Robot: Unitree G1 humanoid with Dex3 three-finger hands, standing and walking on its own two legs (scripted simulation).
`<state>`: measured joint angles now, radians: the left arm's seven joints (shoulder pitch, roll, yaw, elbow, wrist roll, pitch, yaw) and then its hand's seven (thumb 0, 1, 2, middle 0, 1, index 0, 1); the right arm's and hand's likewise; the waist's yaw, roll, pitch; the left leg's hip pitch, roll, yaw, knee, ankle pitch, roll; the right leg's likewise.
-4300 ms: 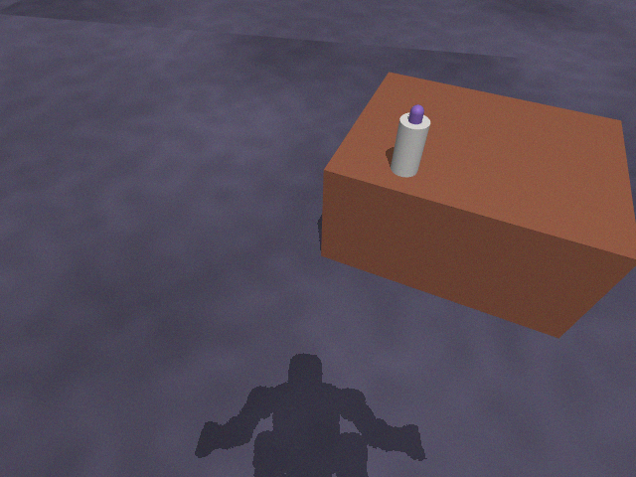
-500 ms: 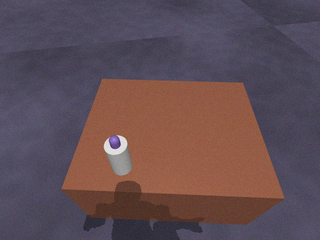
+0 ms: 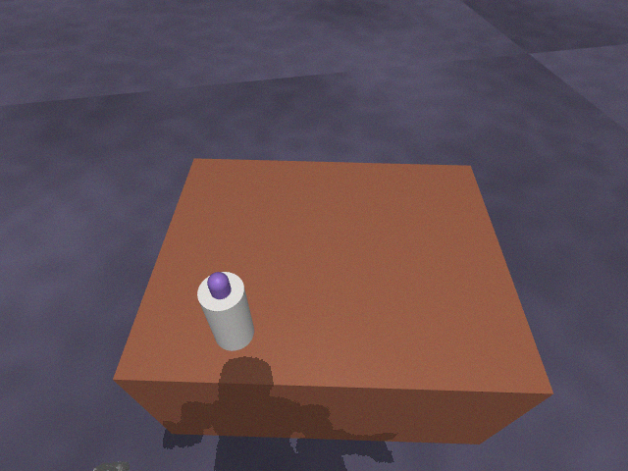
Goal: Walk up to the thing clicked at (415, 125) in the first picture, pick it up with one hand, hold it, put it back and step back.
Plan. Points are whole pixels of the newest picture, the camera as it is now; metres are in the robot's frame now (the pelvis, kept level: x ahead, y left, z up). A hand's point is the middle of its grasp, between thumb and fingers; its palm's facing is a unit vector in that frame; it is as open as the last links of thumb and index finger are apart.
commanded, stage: stand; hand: left
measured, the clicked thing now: (226, 307) +0.45 +0.19 -0.22
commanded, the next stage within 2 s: none
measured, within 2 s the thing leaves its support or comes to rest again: neither
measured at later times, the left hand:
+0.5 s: hand out of the picture +0.07 +0.25 -0.15, palm faces -0.02 -0.94 -0.35, open 7.4 cm
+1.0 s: hand out of the picture +0.08 +0.24 -0.15, palm faces -0.02 -0.94 -0.35, open 7.4 cm
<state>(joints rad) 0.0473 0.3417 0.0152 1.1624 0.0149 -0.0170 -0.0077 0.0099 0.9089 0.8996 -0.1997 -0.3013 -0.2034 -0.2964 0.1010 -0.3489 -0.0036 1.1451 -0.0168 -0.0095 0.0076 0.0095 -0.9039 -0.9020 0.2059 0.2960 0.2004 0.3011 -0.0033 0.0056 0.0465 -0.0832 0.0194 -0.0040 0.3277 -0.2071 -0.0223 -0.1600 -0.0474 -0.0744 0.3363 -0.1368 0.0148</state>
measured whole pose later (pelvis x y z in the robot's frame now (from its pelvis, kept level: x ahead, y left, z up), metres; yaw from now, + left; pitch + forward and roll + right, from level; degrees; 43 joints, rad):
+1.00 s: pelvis +0.00 -0.02 +0.00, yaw +0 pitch -2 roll +0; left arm 0.09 0.35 0.00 1.14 0.01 -0.02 -0.01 0.01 0.91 0.90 -0.20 -0.30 -0.20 -0.30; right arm 0.13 -0.36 0.00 1.13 -0.02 -0.01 0.01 0.01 -0.90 -0.90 0.21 0.30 0.20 0.30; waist 0.00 0.02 0.05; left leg -0.08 0.05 -0.01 0.32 -0.21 -0.05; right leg -0.16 -0.02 -0.09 0.34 -0.15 -0.01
